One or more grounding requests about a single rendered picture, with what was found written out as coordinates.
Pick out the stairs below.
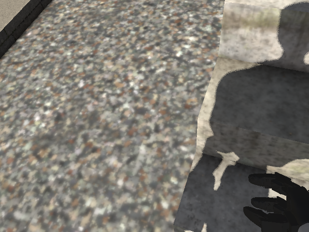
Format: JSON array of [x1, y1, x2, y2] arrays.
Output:
[[173, 0, 309, 232]]

